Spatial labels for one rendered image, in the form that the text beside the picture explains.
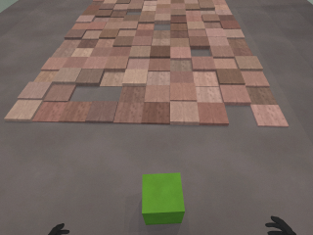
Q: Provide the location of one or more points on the carton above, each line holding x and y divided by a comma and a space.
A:
162, 198

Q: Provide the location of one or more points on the robot right hand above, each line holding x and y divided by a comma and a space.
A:
280, 224

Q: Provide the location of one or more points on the robot left hand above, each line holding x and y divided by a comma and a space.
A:
57, 230

